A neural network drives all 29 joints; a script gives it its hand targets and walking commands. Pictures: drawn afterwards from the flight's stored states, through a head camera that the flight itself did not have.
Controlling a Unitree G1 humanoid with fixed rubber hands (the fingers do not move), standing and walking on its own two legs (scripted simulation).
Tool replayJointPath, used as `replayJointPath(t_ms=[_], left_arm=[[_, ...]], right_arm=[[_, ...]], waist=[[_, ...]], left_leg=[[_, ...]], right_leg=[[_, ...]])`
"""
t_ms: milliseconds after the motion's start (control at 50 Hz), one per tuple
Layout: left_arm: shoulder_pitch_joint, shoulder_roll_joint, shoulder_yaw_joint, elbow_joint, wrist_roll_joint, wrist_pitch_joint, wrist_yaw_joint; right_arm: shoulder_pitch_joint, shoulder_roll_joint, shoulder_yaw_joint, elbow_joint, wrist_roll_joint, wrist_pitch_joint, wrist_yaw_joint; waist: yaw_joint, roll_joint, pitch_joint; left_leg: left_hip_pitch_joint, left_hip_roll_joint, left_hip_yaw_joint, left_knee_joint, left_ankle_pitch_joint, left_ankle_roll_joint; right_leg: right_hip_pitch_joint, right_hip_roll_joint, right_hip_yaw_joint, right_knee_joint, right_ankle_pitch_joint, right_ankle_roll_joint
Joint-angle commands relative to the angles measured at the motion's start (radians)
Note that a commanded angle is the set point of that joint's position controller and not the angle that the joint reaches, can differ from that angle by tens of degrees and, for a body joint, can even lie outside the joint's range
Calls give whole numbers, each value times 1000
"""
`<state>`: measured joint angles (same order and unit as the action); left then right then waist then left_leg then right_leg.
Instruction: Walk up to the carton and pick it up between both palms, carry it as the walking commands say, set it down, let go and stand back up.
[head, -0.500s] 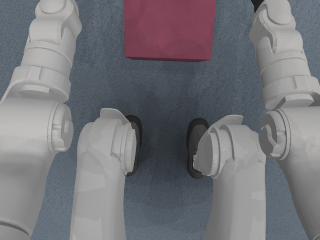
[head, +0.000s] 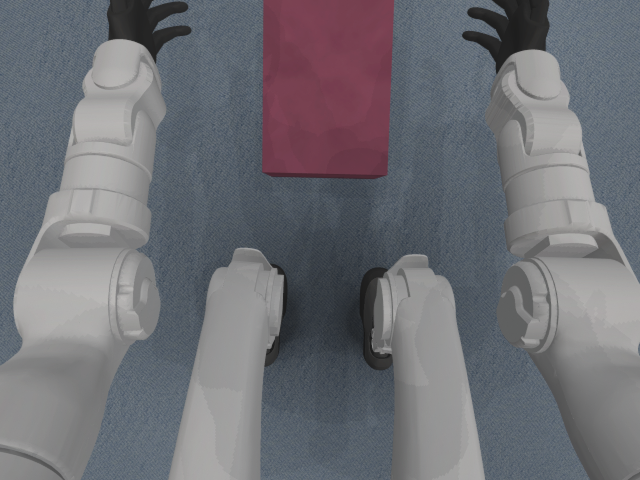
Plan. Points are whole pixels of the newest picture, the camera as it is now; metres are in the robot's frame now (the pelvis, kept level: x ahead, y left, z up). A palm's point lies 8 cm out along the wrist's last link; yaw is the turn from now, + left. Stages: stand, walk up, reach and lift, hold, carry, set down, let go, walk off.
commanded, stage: set down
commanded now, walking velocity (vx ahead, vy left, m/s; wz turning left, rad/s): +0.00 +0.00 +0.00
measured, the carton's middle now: (325, 91) +0.56 +0.01 -0.41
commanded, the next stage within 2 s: let go in 0.70 s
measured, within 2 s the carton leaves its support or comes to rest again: neither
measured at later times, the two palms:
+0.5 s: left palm out of the picture +0.52 +0.21 +0.04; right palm out of the picture +0.52 -0.18 +0.04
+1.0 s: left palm out of the picture +0.47 +0.23 +0.10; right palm out of the picture +0.48 -0.19 +0.10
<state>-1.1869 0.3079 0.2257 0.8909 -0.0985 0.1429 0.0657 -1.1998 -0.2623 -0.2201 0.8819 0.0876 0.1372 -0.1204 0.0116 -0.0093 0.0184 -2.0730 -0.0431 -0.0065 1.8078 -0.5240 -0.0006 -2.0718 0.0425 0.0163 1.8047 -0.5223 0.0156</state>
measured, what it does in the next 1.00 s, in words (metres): rises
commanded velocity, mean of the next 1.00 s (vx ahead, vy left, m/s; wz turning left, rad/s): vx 0.00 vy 0.00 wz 0.00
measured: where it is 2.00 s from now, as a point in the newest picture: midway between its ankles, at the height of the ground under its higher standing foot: (322, 333)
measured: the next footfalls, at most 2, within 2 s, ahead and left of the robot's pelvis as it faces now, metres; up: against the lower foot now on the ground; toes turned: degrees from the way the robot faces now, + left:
none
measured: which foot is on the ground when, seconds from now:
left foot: down 0.00-1.00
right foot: down 0.00-1.00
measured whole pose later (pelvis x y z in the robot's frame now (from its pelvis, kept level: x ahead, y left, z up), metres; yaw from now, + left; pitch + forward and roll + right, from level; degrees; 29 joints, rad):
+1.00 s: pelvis +0.06 +0.00 +0.22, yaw +0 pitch +41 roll +0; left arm -0.71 0.20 0.29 0.67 0.10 0.11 -0.04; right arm -0.71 -0.18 -0.25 0.64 -0.11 0.13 0.00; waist 0.01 0.00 -0.06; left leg -1.32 -0.05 -0.03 0.89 -0.28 0.01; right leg -1.31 0.03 0.05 0.88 -0.28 0.02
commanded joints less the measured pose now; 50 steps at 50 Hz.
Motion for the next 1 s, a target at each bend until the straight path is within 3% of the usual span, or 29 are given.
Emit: replayJointPath(t_ms=[0,220,540,680,780,900,980], left_arm=[[-211,121,24,-128,11,-12,-5],[-153,103,57,-131,41,-9,-34],[-74,59,110,-159,111,-14,-81],[-33,24,141,-117,150,-43,-107],[30,23,154,-124,183,-58,-110],[285,28,106,-274,205,-52,-105],[452,15,63,-413,190,-46,-111]], right_arm=[[-213,-94,-8,-137,-9,-8,0],[-134,-67,-17,-168,-32,4,17],[-35,-54,-52,-201,-82,-2,73],[5,-22,-80,-149,-120,-30,100],[61,-21,-99,-159,-152,-47,112],[292,-25,-63,-311,-209,-31,116],[445,-28,-27,-416,-200,-24,127]], waist=[[13,1,-1135],[8,5,-1104],[7,15,-1050],[1,14,-900],[-1,11,-929],[13,25,-1160],[13,32,-1099]], left_leg=[[636,-40,62,-216,332,-26],[752,-40,64,-406,361,-28],[1069,-27,36,-718,483,-36],[1113,-17,21,-837,475,-30],[1184,-18,18,-878,523,-27],[1419,-15,16,-898,755,-39],[1523,-8,6,-938,841,-39]], right_leg=[[642,44,-70,-193,301,23],[777,38,-59,-387,345,32],[947,35,-56,-708,411,36],[987,24,-49,-839,405,35],[1064,22,-45,-891,455,32],[1236,14,-42,-919,647,32],[1254,14,-35,-973,667,23]])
